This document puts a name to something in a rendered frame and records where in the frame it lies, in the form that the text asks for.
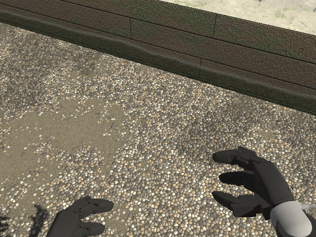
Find left robot hand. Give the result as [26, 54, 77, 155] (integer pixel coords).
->
[44, 196, 115, 237]

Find right robot hand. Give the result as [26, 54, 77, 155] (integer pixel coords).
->
[212, 146, 295, 221]

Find right robot forearm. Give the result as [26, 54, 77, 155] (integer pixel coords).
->
[270, 200, 316, 237]

